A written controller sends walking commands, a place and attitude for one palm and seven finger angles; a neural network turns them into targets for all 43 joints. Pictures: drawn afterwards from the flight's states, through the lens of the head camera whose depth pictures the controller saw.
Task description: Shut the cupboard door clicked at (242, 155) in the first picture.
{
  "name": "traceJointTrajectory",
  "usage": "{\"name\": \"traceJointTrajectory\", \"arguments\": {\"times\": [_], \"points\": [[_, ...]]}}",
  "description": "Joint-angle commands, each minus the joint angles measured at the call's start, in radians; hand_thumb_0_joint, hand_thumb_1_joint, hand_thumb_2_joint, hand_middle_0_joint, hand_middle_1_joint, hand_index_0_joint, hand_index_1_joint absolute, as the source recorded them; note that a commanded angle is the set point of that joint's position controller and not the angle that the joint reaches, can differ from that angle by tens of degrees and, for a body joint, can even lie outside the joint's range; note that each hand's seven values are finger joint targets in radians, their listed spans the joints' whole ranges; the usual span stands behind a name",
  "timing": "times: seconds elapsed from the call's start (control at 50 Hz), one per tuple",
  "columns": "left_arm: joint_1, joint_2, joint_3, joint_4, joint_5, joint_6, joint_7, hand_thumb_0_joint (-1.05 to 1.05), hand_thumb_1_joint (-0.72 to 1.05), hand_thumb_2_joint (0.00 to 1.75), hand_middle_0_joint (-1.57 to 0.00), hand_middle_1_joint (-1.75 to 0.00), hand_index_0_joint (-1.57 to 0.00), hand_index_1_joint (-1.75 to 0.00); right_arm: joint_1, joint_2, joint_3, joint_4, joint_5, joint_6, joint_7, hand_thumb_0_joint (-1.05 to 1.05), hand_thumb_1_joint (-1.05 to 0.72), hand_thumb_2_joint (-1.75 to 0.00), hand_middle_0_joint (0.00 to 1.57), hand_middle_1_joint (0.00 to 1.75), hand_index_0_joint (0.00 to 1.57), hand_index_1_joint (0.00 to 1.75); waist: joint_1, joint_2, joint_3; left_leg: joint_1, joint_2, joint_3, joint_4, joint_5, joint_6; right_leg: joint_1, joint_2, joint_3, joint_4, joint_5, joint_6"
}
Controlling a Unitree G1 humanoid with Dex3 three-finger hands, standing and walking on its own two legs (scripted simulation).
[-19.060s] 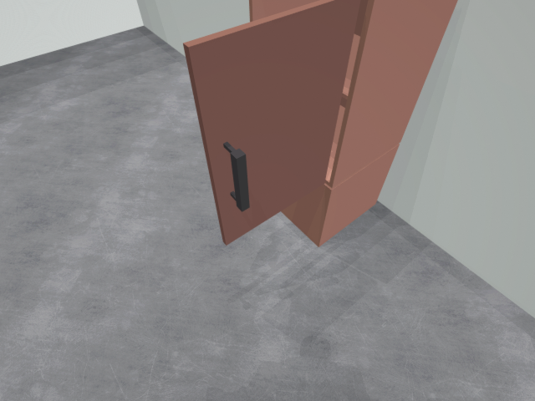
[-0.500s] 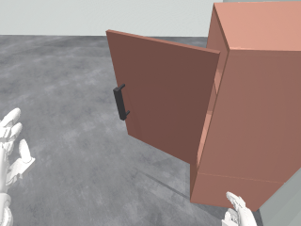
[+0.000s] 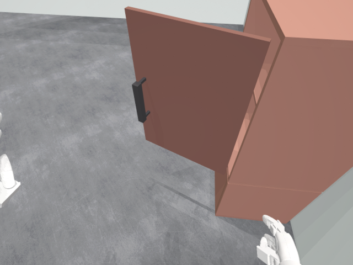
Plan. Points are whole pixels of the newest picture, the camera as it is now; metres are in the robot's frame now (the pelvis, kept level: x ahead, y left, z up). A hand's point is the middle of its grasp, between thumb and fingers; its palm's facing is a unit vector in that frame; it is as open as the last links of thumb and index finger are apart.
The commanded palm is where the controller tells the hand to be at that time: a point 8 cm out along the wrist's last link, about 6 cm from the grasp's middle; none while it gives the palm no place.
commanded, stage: step back with the hand held close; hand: left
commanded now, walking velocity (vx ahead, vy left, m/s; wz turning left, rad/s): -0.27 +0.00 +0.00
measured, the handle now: (142, 100) +0.67 +0.18 -0.05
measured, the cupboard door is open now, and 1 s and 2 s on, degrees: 67 67 67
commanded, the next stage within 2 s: stop stepping back and stand still in 1.04 s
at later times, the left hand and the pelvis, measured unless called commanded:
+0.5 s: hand out of the picture +0.14 +0.26 +0.17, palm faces +0.47 -0.73 -0.50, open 7.5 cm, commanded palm +0.07 +0.29 +0.18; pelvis -0.06 -0.02 -0.01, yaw +2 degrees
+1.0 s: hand out of the picture +0.05 +0.27 +0.16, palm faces +0.54 -0.71 -0.45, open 7.5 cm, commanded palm -0.01 +0.28 +0.18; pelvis -0.13 -0.03 -0.01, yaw +4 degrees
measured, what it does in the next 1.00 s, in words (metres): walks backwards: right foot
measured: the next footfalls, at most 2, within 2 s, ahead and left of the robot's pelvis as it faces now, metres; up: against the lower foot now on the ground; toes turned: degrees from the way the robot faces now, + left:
right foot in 0.96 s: -0.21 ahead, -0.15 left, +0.00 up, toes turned +7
left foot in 1.38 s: -0.04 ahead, +0.10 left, +0.00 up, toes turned +2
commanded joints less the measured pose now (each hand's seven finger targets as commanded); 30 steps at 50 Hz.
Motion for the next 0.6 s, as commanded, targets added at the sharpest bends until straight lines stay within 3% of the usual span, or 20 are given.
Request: {"name": "traceJointTrajectory", "arguments": {"times": [0.0, 0.08, 0.12, 0.16, 0.22, 0.26, 0.32, 0.34, 0.4, 0.44, 0.48, 0.52, 0.54, 0.58], "points": [[-0.041, 0.159, 0.109, -0.184, 0.006, -0.071, 0.025, 0.00, 0.90, 0.90, -0.20, -0.30, -0.20, -0.30, -0.081, -0.159, -0.066, -0.143, -0.004, -0.054, -0.018, 0.00, -0.90, -0.90, 0.20, 0.30, 0.20, 0.30, -0.009, 0.060, -0.104, -0.284, 0.156, -0.142, -0.205, -0.026, 0.028, 0.306, 0.010, 0.041, 0.060, 0.262, -0.025], [-0.034, 0.179, 0.124, -0.241, 0.012, -0.091, 0.033, 0.00, 0.90, 0.90, -0.20, -0.30, -0.20, -0.30, -0.079, -0.150, -0.061, -0.146, -0.005, -0.067, -0.016, 0.00, -0.90, -0.90, 0.20, 0.30, 0.20, 0.30, -0.010, 0.034, -0.125, -0.316, 0.122, -0.126, -0.159, -0.170, 0.026, 0.294, -0.020, 0.085, 0.013, 0.169, -0.039], [-0.039, 0.210, 0.145, -0.271, 0.015, -0.101, 0.040, 0.00, 0.90, 0.90, -0.20, -0.30, -0.20, -0.30, -0.071, -0.151, -0.064, -0.136, -0.007, -0.076, -0.015, 0.00, -0.90, -0.90, 0.20, 0.30, 0.20, 0.30, -0.015, 0.019, -0.121, -0.278, 0.095, -0.110, -0.108, -0.194, 0.015, 0.225, -0.052, 0.134, -0.055, 0.083, -0.058], [-0.038, 0.194, 0.128, -0.273, 0.014, -0.112, 0.047, 0.00, 0.90, 0.90, -0.20, -0.30, -0.20, -0.30, -0.067, -0.140, -0.059, -0.131, -0.010, -0.086, -0.012, 0.00, -0.90, -0.90, 0.20, 0.30, 0.20, 0.30, -0.019, 0.004, -0.099, -0.242, 0.079, -0.100, -0.072, -0.197, 0.003, 0.142, -0.075, 0.162, -0.114, -0.028, -0.072], [-0.042, 0.205, 0.136, -0.257, 0.018, -0.127, 0.059, 0.00, 0.90, 0.90, -0.20, -0.30, -0.20, -0.30, -0.057, -0.151, -0.064, -0.109, -0.015, -0.103, -0.015, 0.00, -0.90, -0.90, 0.20, 0.30, 0.20, 0.30, -0.025, 0.039, -0.071, -0.210, 0.085, -0.112, -0.086, -0.212, -0.001, 0.069, -0.065, 0.138, -0.154, -0.149, -0.071], [-0.051, 0.178, 0.115, -0.242, 0.022, -0.138, 0.062, 0.00, 0.90, 0.90, -0.20, -0.30, -0.20, -0.30, -0.059, -0.156, -0.061, -0.107, -0.013, -0.111, -0.017, 0.00, -0.90, -0.90, 0.20, 0.30, 0.20, 0.30, -0.026, 0.086, -0.047, -0.258, 0.119, -0.147, -0.157, -0.251, 0.013, 0.096, -0.016, 0.089, -0.108, -0.140, -0.051], [-0.050, 0.176, 0.134, -0.194, 0.036, -0.149, 0.059, 0.00, 0.90, 0.90, -0.20, -0.30, -0.20, -0.30, -0.068, -0.174, -0.066, -0.102, -0.014, -0.129, -0.022, 0.00, -0.90, -0.90, 0.20, 0.30, 0.20, 0.30, -0.014, 0.192, -0.040, -0.483, 0.201, -0.242, -0.314, -0.351, 0.053, 0.321, 0.074, 0.026, 0.096, 0.024, -0.022], [-0.052, 0.162, 0.125, -0.189, 0.036, -0.153, 0.054, 0.00, 0.90, 0.90, -0.20, -0.30, -0.20, -0.30, -0.066, -0.164, -0.067, -0.101, -0.012, -0.131, -0.022, 0.00, -0.90, -0.90, 0.20, 0.30, 0.20, 0.30, -0.011, 0.182, -0.052, -0.503, 0.219, -0.254, -0.321, -0.334, 0.060, 0.349, 0.086, 0.024, 0.140, 0.085, -0.019], [-0.032, 0.172, 0.141, -0.185, 0.036, -0.158, 0.043, 0.00, 0.90, 0.90, -0.20, -0.30, -0.20, -0.30, -0.063, -0.169, -0.079, -0.105, -0.012, -0.134, -0.014, 0.00, -0.90, -0.90, 0.20, 0.30, 0.20, 0.30, -0.007, 0.140, -0.082, -0.527, 0.211, -0.232, -0.260, -0.291, 0.070, 0.392, 0.085, 0.066, 0.157, 0.180, -0.020], [-0.003, 0.171, 0.137, -0.195, 0.031, -0.163, 0.036, 0.00, 0.90, 0.90, -0.20, -0.30, -0.20, -0.30, -0.059, -0.160, -0.076, -0.102, -0.013, -0.137, -0.006, 0.00, -0.90, -0.90, 0.20, 0.30, 0.20, 0.30, -0.010, 0.087, -0.111, -0.472, 0.176, -0.201, -0.204, -0.187, 0.055, 0.367, 0.059, 0.095, 0.118, 0.264, -0.031], [-0.012, 0.180, 0.136, -0.228, 0.029, -0.162, 0.035, 0.00, 0.90, 0.90, -0.20, -0.30, -0.20, -0.30, -0.050, -0.158, -0.082, -0.101, -0.009, -0.136, 0.000, 0.00, -0.90, -0.90, 0.20, 0.30, 0.20, 0.30, -0.011, 0.028, -0.154, -0.420, 0.131, -0.142, -0.116, -0.198, 0.032, 0.319, 0.008, 0.166, 0.057, 0.241, -0.046], [-0.009, 0.210, 0.151, -0.257, 0.028, -0.161, 0.041, 0.00, 0.90, 0.90, -0.20, -0.30, -0.20, -0.30, -0.041, -0.149, -0.085, -0.095, -0.012, -0.134, 0.007, 0.00, -0.90, -0.90, 0.20, 0.30, 0.20, 0.30, -0.018, -0.034, -0.151, -0.349, 0.078, -0.100, -0.015, -0.246, 0.003, 0.204, -0.079, 0.269, -0.066, 0.109, -0.086], [-0.005, 0.191, 0.127, -0.250, 0.022, -0.156, 0.044, 0.00, 0.90, 0.90, -0.20, -0.30, -0.20, -0.30, -0.041, -0.131, -0.080, -0.090, -0.010, -0.131, 0.011, 0.00, -0.90, -0.90, 0.20, 0.30, 0.20, 0.30, -0.021, -0.085, -0.141, -0.288, 0.054, -0.081, 0.047, -0.225, -0.017, 0.116, -0.128, 0.306, -0.139, 0.006, -0.111], [-0.025, 0.223, 0.138, -0.271, 0.015, -0.147, 0.063, 0.00, 0.90, 0.90, -0.20, -0.30, -0.20, -0.30, -0.048, -0.116, -0.077, -0.073, -0.016, -0.118, 0.015, 0.00, -0.90, -0.90, 0.20, 0.30, 0.20, 0.30, -0.022, -0.138, -0.130, -0.139, 0.026, -0.051, 0.176, -0.153, -0.046, -0.058, -0.207, 0.339, -0.253, -0.121, -0.155]]}}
